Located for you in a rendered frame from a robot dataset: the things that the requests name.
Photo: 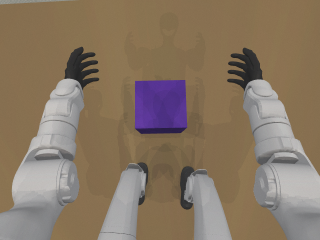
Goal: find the right robot upper arm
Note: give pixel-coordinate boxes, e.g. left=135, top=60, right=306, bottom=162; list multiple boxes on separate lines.
left=253, top=162, right=320, bottom=240

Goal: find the left robot forearm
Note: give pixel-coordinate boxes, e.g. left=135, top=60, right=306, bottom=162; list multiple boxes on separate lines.
left=12, top=78, right=85, bottom=203

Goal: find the carton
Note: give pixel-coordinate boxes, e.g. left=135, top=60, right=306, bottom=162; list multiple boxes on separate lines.
left=135, top=80, right=187, bottom=134

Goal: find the robot left hand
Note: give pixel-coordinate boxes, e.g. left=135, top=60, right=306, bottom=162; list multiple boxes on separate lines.
left=64, top=47, right=99, bottom=90

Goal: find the left robot upper arm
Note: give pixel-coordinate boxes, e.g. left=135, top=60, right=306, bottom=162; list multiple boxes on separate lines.
left=0, top=159, right=80, bottom=240

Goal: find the left robot foot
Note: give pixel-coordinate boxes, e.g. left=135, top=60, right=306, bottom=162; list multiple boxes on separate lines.
left=138, top=162, right=148, bottom=205

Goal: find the robot right hand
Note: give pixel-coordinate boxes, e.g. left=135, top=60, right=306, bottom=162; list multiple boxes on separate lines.
left=227, top=47, right=263, bottom=91

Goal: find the right robot foot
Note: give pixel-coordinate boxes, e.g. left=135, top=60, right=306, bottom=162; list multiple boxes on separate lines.
left=180, top=166, right=194, bottom=210

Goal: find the right robot forearm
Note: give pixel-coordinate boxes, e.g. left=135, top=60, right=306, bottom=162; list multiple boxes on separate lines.
left=243, top=79, right=320, bottom=178

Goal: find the robot foot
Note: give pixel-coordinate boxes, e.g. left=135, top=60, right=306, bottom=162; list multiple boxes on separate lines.
left=180, top=166, right=194, bottom=210
left=138, top=162, right=148, bottom=205

